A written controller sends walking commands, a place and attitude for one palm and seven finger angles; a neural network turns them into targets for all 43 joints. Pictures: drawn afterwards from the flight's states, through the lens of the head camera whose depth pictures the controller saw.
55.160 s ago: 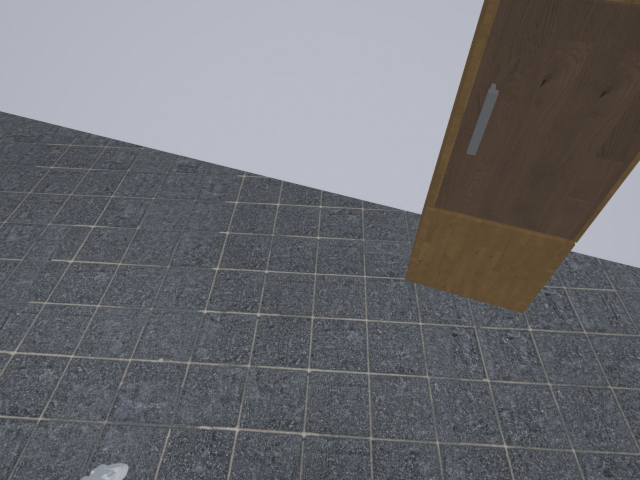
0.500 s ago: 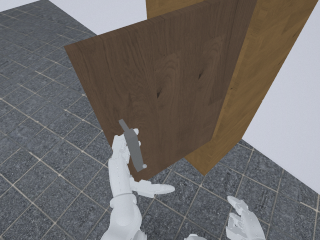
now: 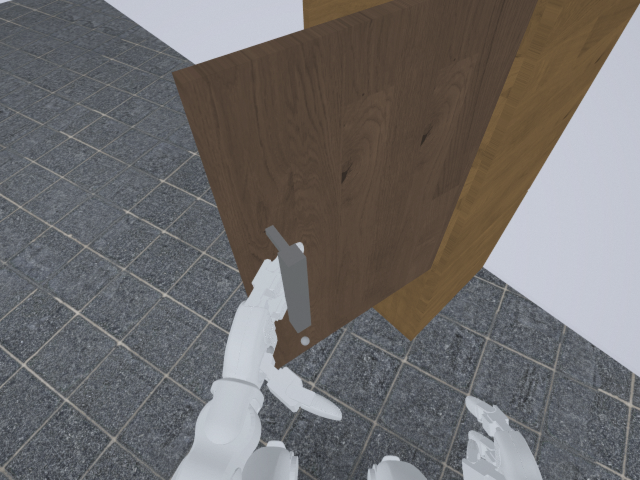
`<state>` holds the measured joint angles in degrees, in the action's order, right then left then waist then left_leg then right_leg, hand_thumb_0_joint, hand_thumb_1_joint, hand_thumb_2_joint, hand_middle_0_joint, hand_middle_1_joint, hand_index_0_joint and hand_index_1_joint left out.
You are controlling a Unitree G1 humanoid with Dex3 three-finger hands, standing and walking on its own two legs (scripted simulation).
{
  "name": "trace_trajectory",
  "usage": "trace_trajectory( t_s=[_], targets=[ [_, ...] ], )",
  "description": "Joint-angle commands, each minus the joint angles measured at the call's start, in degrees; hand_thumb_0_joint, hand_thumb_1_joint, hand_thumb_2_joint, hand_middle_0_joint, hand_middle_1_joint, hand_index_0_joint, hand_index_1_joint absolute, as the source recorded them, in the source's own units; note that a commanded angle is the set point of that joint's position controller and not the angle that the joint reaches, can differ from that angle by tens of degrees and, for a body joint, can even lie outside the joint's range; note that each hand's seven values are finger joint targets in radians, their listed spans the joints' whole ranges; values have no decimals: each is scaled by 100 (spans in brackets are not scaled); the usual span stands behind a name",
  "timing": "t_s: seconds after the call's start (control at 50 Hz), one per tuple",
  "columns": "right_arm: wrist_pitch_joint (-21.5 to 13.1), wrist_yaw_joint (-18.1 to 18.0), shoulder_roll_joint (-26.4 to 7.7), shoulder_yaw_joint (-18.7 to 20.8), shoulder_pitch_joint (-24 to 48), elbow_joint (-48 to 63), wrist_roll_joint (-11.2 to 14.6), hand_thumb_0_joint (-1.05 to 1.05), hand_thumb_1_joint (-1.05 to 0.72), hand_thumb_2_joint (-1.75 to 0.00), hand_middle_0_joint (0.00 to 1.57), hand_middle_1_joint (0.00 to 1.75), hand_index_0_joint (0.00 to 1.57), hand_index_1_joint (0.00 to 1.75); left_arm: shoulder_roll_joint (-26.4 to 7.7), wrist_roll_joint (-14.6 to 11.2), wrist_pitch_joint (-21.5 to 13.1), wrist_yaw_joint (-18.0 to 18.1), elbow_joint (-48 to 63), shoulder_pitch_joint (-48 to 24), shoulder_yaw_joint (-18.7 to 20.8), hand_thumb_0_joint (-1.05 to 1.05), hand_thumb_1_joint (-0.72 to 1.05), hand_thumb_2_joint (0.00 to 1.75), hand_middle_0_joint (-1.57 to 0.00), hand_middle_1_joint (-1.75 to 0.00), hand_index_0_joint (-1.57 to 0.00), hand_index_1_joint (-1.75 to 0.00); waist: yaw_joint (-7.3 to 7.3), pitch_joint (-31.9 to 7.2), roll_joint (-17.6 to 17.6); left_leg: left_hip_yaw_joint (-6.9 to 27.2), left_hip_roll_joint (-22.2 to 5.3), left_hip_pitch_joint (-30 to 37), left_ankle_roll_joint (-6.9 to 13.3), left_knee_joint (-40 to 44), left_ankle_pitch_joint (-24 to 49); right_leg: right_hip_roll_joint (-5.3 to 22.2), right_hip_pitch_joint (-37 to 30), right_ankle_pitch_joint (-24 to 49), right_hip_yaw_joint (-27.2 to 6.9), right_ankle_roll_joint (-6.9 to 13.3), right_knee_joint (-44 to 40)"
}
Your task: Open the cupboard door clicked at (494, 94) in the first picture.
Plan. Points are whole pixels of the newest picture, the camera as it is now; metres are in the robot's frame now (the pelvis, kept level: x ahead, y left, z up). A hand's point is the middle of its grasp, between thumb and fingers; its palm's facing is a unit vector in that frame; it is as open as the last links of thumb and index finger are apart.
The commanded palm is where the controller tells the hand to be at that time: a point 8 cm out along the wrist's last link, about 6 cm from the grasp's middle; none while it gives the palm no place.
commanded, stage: slide the hand sideways off the handle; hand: left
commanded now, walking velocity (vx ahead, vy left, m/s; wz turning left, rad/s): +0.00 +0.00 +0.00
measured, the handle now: (288, 282) +0.34 +0.06 +0.06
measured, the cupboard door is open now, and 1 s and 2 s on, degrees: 81 81 81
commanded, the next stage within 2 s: draw the hand back to the body in 0.90 s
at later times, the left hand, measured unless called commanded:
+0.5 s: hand (266, 371) +0.23 +0.07 +0.05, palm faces -0.10 -0.99 +0.02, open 16.1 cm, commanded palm +0.21 +0.13 +0.05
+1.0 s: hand (217, 407) +0.20 +0.12 +0.05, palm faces -0.07 -1.00 -0.01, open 16.3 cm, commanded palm +0.18 +0.17 +0.06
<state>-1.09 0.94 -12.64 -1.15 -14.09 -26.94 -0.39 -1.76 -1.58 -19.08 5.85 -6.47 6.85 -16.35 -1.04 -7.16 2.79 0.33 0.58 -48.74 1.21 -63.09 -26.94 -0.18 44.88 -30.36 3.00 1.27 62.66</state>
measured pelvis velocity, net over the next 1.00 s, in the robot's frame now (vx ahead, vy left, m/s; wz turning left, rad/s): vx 0.01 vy -0.01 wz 0.00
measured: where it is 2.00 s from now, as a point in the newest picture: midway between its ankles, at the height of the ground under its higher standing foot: outside the picture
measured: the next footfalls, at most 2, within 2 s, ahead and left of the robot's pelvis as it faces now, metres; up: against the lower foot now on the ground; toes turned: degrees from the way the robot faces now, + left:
none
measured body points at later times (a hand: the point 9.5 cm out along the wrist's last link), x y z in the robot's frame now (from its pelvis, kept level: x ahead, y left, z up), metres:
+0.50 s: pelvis +0.02 +0.00 -0.01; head +0.08 +0.00 +0.44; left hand +0.23 +0.13 +0.06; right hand +0.21 -0.21 -0.08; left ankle +0.04 +0.10 -0.66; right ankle +0.01 -0.11 -0.66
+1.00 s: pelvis +0.01 -0.01 -0.02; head +0.06 -0.01 +0.43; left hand +0.20 +0.17 +0.06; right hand +0.20 -0.24 -0.09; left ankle +0.04 +0.10 -0.66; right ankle +0.01 -0.11 -0.66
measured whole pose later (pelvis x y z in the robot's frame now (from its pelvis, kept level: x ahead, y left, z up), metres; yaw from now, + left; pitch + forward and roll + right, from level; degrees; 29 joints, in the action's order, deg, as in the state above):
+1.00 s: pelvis +0.01 -0.01 -0.02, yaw +0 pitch +15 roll -2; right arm -2.0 -1.8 -12.3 -0.1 -14.3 -22.9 0.6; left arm -10.1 -9.9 -23.0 -7.7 14.2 34.3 -3.0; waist -0.1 -9.7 2.2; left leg 1.9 -0.6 -53.4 0.2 -69.2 -30.7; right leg -1.5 48.7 -33.7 4.4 2.2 67.5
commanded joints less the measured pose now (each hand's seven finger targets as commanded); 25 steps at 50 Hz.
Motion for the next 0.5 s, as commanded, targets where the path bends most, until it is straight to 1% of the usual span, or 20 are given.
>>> trace_trajectory(
  t_s=[0.0, 0.02, 0.04, 0.06, 0.08, 0.1, 0.12, 0.14, 0.16, 0.18, 0.22, 0.26, 0.28, 0.3, 0.34, 0.36, 0.4, 0.42, 0.46, 0.48],
  targets=[
    [-252, 43, -517, 253, 420, 1119, -16, 0, -90, -90, 20, 30, 20, 30, 372, 179, -388, 255, 1487, -362, -85, 0, -50, 30, -15, -30, -15, -30, -27, -1284, -558, 271, -13, 1102, 12, 927, 606, -13, -262, 891, 7, 112, -958],
    [-222, 53, -546, 261, 431, 1167, -18, 0, -90, -90, 20, 30, 20, 30, 222, 247, -392, 289, 1547, -156, 16, 0, -50, 30, -15, -30, -15, -30, 53, -1349, -524, 287, -16, 1084, 6, 933, 715, -23, -329, 960, 9, 142, -899],
    [-202, 61, -509, 250, 427, 1201, -31, 0, -90, -90, 20, 30, 20, 30, 292, 278, -397, 305, 1629, -143, -51, 0, -50, 30, -15, -30, -15, -30, 12, -1368, -500, 245, -18, 1102, 11, 903, 740, -18, -301, 1012, 4, 126, -890],
    [-177, 70, -506, 245, 402, 1209, -27, 0, -90, -90, 20, 30, 20, 30, 234, 311, -396, 309, 1664, -49, -14, 0, -50, 30, -15, -30, -15, -30, 32, -1305, -426, 248, -30, 1100, -6, 915, 725, -28, -264, 997, 5, 135, -874],
    [-160, 72, -500, 240, 388, 1231, -37, 0, -90, -90, 20, 30, 20, 30, 235, 307, -399, 310, 1729, -33, -27, 0, -50, 30, -15, -30, -15, -30, 12, -1268, -440, 234, -19, 1058, 0, 900, 704, -25, -275, 1003, -8, 128, -887],
    [-144, 69, -503, 239, 375, 1235, -38, 0, -90, -90, 20, 30, 20, 30, 110, 307, -396, 311, 1729, 89, 102, 0, -50, 30, -15, -30, -15, -30, 45, -1237, -467, 221, -23, 1021, -4, 893, 703, -37, -296, 1012, -20, 132, -887],
    [-126, 62, -522, 250, 359, 1259, -43, 0, -90, -90, 20, 30, 20, 30, -15, 323, -404, 316, 1822, 269, 226, 0, -50, 30, -15, -30, -15, -30, 125, -1343, -471, 236, -21, 1031, -10, 896, 896, -52, -426, 1180, -22, 159, -828],
    [-116, 72, -482, 240, 376, 1311, -38, 0, -90, -90, 20, 30, 20, 30, 75, 329, -413, 291, 1927, 431, 131, 0, -50, 30, -15, -30, -15, -30, 108, -1335, -402, 198, -26, 1086, -15, 883, 963, -49, -402, 1281, -18, 144, -812],
    [-101, 77, -475, 237, 345, 1327, -28, 0, -90, -90, 20, 30, 20, 30, 73, 301, -420, 282, 2055, 556, 138, 0, -50, 30, -15, -30, -15, -30, 106, -1337, -407, 207, -34, 1105, -28, 897, 1001, -53, -424, 1320, 2, 144, -798],
    [-101, 72, -466, 231, 370, 1350, -21, 0, -90, -90, 20, 30, 20, 30, 98, 278, -429, 253, 2175, 566, 76, 0, -50, 30, -15, -30, -15, -30, 61, -1284, -330, 196, -33, 1108, -25, 871, 968, -55, -374, 1321, -8, 132, -810],
    [-93, 36, -491, 234, 326, 1327, -21, 0, -90, -90, 20, 30, 20, 30, -57, 257, -445, 226, 2260, 647, 219, 0, -50, 30, -15, -30, -15, -30, 25, -1235, -449, 239, -43, 1042, -21, 830, 995, -77, -390, 1349, -8, 134, -782],
    [-118, 28, -473, 218, 351, 1342, -13, 0, -90, -90, 20, 30, 20, 30, 12, 202, -495, 157, 2396, 780, 133, 0, -50, 30, -15, -30, -15, -30, -17, -1170, -334, 256, -46, 1050, -27, 813, 899, -79, -254, 1259, 9, 118, -765],
    [-136, 16, -479, 231, 342, 1339, -20, 0, -90, -90, 20, 30, 20, 30, -19, 187, -533, 131, 2506, 758, 138, 0, -50, 30, -15, -30, -15, -30, -45, -1249, -336, 267, -52, 1105, -23, 771, 971, -81, -226, 1326, 6, 112, -739],
    [-158, 13, -472, 234, 332, 1354, -21, 0, -90, -90, 20, 30, 20, 30, -34, 158, -561, 91, 2626, 871, 141, 0, -50, 30, -15, -30, -15, -30, -21, -1363, -271, 286, -51, 1146, -33, 759, 1045, -86, -238, 1368, 20, 114, -685],
    [-173, 6, -479, 254, 263, 1365, -16, 0, -90, -90, 20, 30, 20, 30, -137, 109, -583, 15, 2673, 1320, 264, 0, -50, 30, -15, -30, -15, -30, 18, -1453, -353, 280, -61, 1168, -40, 710, 1337, -100, -325, 1643, 23, 111, -629],
    [-172, 9, -472, 250, 261, 1402, -15, 0, -90, -90, 20, 30, 20, 30, -100, 66, -576, -39, 2719, 1515, 223, 0, -50, 30, -15, -30, -15, -30, 30, -1454, -329, 254, -42, 1131, -35, 697, 1382, -98, -390, 1738, 10, 103, -633],
    [-179, -6, -482, 261, 243, 1401, -14, 0, -90, -90, 20, 30, 20, 30, -290, 28, -598, -132, 2852, 1618, 388, 0, -50, 30, -15, -30, -15, -30, 19, -1455, -402, 247, -38, 1064, -28, 628, 1433, -103, -418, 1857, -8, 95, -596],
    [-177, -9, -483, 259, 220, 1424, -13, 0, -90, -90, 20, 30, 20, 30, -348, 3, -594, -174, 2856, 1838, 467, 0, -50, 30, -15, -30, -15, -30, 68, -1441, -337, 238, -21, 1011, -25, 614, 1537, -107, -493, 1952, -30, 107, -587],
    [-178, -11, -477, 266, 232, 1460, 2, 0, -90, -90, 20, 30, 20, 30, -349, -35, -630, -287, 2986, 1951, 435, 0, -50, 30, -15, -30, -15, -30, 11, -1384, -341, 217, -24, 983, -20, 557, 1477, -100, -397, 1949, -22, 79, -572],
    [-182, -23, -485, 258, 226, 1463, 0, 0, -90, -90, 20, 30, 20, 30, -357, -75, -625, -344, 2938, 1958, 450, 0, -50, 30, -15, -30, -15, -30, -26, -1260, -413, 218, -15, 887, -11, 536, 1351, -99, -352, 1881, -23, 67, -598]
  ],
)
